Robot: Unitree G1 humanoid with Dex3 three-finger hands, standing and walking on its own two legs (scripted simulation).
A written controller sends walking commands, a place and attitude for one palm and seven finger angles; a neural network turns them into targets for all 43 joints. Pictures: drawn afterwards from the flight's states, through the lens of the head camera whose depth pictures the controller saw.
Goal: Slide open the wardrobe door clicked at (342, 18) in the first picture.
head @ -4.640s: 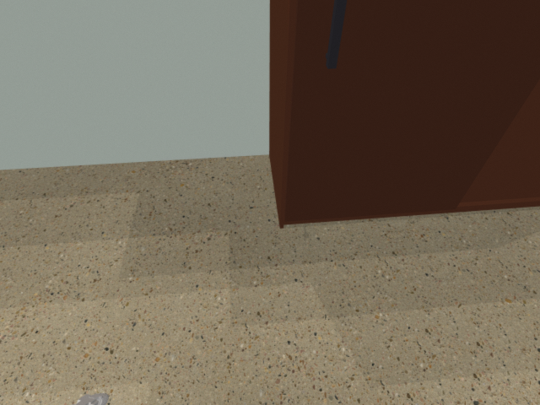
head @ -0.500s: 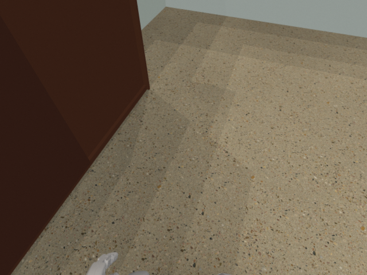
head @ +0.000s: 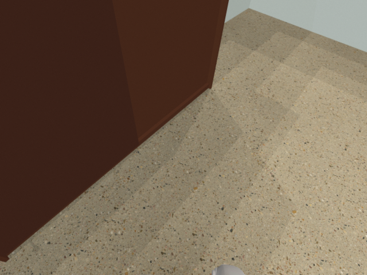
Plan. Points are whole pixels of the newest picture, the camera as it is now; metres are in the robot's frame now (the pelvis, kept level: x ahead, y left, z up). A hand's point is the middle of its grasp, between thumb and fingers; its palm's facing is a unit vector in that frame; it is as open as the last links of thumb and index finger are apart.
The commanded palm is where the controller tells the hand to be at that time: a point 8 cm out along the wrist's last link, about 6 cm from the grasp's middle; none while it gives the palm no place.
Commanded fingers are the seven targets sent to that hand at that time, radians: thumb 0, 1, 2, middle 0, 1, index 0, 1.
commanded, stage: turn to face it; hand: left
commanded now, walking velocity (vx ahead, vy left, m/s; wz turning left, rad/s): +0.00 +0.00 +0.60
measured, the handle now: out of the picture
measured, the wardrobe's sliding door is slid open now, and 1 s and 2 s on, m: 0.00 0.00 0.00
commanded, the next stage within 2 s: take the last steps up to it in 1.32 s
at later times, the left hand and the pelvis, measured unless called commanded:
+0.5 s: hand out of the picture -0.01 +0.15 -0.15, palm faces +0.35 -0.90 -0.25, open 7.3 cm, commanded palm none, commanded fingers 0.00 0.90 0.90 -0.20 -0.30 -0.20 -0.30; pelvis -0.01 -0.06 +0.00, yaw +20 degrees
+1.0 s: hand out of the picture -0.03 +0.20 -0.15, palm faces +0.59 -0.76 -0.29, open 7.4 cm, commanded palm none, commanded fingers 0.00 0.90 0.90 -0.20 -0.30 -0.20 -0.30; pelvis +0.00 -0.05 +0.00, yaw +37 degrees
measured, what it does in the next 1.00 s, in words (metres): steps on the spot, turning left: right foot, then left foot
